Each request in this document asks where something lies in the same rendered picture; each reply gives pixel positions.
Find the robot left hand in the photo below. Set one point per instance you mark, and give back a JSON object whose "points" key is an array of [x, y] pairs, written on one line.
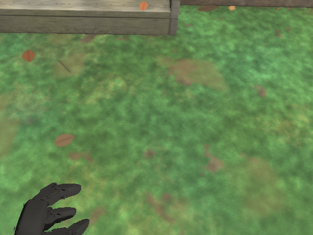
{"points": [[37, 217]]}

